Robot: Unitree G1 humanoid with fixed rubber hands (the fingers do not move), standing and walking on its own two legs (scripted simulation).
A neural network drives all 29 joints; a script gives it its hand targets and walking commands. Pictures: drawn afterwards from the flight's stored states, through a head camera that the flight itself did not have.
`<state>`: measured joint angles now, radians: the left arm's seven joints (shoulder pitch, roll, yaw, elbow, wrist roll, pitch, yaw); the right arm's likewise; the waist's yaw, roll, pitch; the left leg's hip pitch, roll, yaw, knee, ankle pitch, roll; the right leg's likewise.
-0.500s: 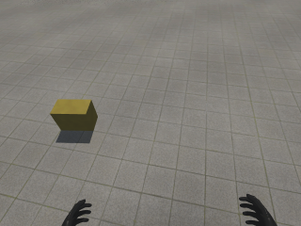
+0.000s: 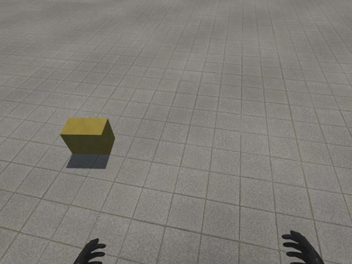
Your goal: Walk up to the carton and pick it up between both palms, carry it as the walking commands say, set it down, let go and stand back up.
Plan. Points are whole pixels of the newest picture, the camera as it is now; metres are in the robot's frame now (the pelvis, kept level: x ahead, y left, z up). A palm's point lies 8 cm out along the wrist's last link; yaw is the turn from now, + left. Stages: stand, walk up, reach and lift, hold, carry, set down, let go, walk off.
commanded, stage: stand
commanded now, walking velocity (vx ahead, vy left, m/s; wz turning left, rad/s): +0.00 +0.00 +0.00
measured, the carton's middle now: (89, 136) +1.03 +0.69 -0.65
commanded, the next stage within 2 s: walk up in 0.40 s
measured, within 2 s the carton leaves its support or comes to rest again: neither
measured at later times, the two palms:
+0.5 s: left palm out of the picture +0.11 +0.26 -0.10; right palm out of the picture +0.12 -0.27 -0.08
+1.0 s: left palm out of the picture +0.06 +0.38 -0.12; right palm out of the picture +0.12 -0.14 -0.10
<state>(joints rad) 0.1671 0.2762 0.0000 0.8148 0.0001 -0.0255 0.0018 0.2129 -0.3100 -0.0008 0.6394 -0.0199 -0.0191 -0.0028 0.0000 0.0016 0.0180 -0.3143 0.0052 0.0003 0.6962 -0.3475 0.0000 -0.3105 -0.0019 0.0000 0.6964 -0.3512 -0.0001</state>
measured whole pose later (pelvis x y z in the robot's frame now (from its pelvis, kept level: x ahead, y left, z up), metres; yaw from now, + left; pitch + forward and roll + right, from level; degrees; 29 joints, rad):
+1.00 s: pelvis +0.01 +0.11 +0.00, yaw +12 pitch +1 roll -2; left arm 0.18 0.29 0.00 0.86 0.00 0.05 -0.02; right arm 0.35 -0.30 -0.01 0.70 -0.02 0.03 0.07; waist -0.03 -0.01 0.03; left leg -0.31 0.00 -0.03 0.71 -0.42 0.02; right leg -0.42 -0.13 -0.06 1.00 -0.53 0.07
